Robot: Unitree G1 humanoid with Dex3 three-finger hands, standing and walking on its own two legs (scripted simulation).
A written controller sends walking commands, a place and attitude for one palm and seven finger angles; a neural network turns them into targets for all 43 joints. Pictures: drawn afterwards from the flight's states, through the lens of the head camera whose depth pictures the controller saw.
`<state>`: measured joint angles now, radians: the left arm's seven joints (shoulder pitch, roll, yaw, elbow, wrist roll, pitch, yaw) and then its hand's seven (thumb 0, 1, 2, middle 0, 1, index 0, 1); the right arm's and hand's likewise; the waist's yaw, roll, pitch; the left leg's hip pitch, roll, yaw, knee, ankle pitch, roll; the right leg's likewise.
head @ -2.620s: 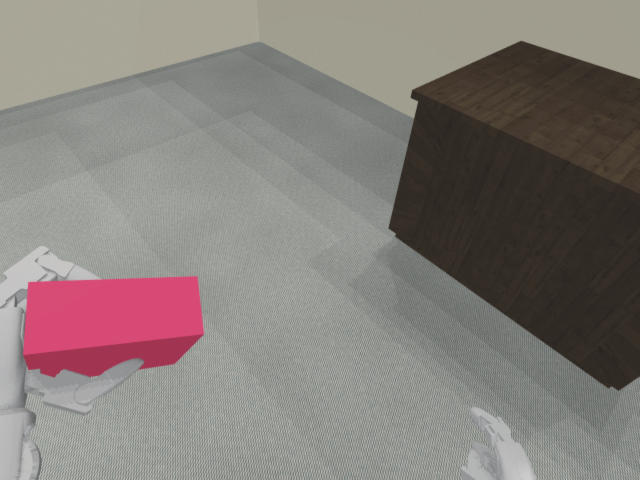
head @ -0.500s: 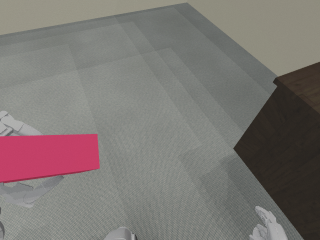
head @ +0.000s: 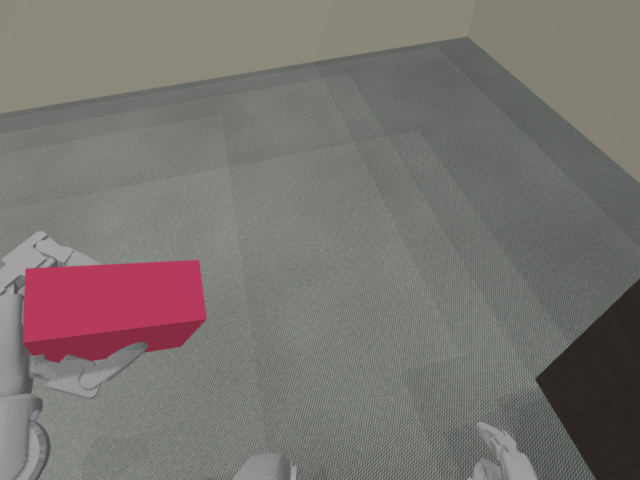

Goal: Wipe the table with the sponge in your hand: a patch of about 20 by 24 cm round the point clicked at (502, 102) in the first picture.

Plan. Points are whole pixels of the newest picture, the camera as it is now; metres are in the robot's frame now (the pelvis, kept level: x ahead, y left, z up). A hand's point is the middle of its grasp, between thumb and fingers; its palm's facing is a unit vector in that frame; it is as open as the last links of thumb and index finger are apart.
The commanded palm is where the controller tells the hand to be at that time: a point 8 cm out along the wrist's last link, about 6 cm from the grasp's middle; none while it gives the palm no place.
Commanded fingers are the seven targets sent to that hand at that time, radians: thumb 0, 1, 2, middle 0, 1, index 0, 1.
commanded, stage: walk to a spot facing it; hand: left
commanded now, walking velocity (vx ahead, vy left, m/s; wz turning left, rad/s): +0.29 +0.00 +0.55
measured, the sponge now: (144, 312) +0.24 +0.19 +0.15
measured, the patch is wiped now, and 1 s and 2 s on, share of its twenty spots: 0.00 0.00 0.00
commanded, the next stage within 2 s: turn to face it in 0.28 s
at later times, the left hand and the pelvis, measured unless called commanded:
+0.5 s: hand (85, 239) +0.29 +0.25 +0.20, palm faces +0.51 -0.71 -0.48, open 10.0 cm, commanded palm +0.24 +0.29 +0.19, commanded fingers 0.00 0.10 1.30 -1.20 -1.60 -1.20 -1.60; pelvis +0.13 -0.01 +0.01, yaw +9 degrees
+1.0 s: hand (184, 187) +0.38 +0.19 +0.18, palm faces +0.35 -0.82 -0.45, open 10.0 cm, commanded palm +0.33 +0.22 +0.19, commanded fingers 0.00 0.10 1.30 -1.20 -1.60 -1.20 -1.60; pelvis +0.15 -0.05 +0.00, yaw -3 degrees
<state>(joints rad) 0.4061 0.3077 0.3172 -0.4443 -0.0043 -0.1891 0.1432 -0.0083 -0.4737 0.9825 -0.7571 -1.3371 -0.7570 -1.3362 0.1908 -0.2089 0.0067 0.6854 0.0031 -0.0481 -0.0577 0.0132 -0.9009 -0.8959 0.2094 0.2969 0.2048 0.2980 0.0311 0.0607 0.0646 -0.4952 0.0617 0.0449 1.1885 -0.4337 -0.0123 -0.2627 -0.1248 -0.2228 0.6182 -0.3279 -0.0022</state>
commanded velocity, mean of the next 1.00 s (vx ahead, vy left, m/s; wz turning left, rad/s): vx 0.08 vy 0.00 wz -0.21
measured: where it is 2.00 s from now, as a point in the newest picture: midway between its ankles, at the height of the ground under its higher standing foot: outside the picture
